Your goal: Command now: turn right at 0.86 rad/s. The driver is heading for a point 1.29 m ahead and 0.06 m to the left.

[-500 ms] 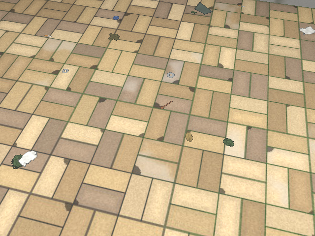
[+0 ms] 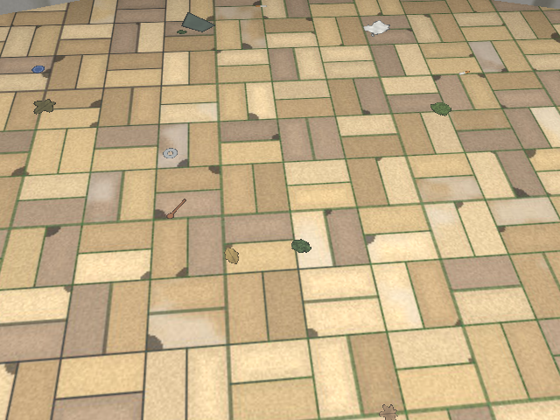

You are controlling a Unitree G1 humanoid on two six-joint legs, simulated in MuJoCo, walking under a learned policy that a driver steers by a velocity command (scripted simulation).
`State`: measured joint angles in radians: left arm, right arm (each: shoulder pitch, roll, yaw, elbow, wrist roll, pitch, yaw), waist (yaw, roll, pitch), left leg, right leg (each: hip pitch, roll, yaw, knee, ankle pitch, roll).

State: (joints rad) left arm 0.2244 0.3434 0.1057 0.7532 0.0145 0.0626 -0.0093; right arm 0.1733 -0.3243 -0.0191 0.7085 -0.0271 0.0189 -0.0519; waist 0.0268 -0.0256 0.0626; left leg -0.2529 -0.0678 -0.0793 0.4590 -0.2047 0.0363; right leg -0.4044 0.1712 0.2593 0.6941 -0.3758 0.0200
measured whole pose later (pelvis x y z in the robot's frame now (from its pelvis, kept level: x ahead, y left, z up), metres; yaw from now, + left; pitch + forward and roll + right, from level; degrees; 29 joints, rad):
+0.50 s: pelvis +0.14 -0.08 -0.01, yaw -11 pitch +3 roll +0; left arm -0.02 0.27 0.02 0.66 0.05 -0.04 -0.06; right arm 0.58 -0.27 -0.04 0.93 -0.01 -0.06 0.02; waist -0.13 0.00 -0.01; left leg -0.02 0.08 0.05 0.45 -0.43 0.03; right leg -0.40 -0.01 -0.03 0.54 -0.23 -0.04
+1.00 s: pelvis +0.52 -0.11 -0.05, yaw +13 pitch +0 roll +0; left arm 0.38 0.24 0.02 0.87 0.04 -0.06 0.01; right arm 0.14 -0.32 -0.06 0.74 -0.01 -0.01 0.04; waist -0.01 0.02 0.05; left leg -0.51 -0.13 0.15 0.78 -0.30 0.23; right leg -0.06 -0.03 -0.11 1.28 -0.37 0.02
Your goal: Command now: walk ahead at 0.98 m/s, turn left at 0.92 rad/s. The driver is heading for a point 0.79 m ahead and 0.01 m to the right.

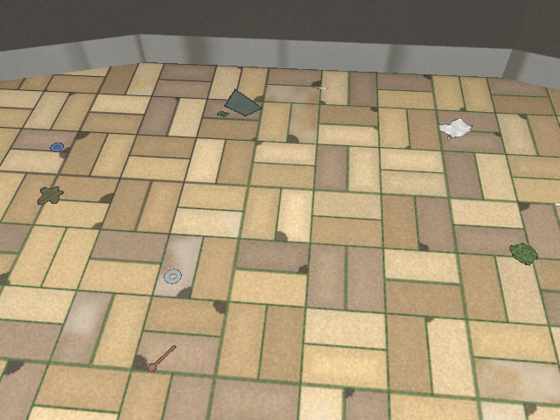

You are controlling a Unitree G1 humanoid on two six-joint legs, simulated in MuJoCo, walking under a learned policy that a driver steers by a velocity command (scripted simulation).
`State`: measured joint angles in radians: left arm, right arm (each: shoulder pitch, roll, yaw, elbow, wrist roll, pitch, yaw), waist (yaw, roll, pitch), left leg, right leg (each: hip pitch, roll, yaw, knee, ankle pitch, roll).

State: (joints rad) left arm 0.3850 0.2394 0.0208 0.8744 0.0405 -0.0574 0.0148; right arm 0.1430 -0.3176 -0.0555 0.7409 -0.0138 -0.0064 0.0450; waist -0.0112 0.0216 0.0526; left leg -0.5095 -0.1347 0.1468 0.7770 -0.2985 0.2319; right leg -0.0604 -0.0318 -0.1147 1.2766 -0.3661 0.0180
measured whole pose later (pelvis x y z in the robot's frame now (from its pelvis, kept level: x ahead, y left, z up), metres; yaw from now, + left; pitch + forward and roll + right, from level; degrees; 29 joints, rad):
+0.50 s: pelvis +0.46 -0.02 +0.04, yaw +18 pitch +1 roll -2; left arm 0.30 0.32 0.05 0.78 0.03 -0.07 -0.01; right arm 0.25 -0.34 -0.04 0.79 -0.05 -0.08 0.02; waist 0.01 0.02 0.03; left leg -0.35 -0.09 -0.08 1.29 -0.31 0.10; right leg -0.34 0.07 0.01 0.54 -0.21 -0.04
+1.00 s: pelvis +0.80 +0.11 +0.05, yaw +8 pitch +2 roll -1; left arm 0.20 0.29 0.06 0.81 0.03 -0.02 -0.01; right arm 0.29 -0.23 0.00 0.84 -0.02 -0.10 0.00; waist -0.02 -0.03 0.08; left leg -0.26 -0.01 0.05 0.39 -0.16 0.05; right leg -0.53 0.04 0.06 0.96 -0.35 0.01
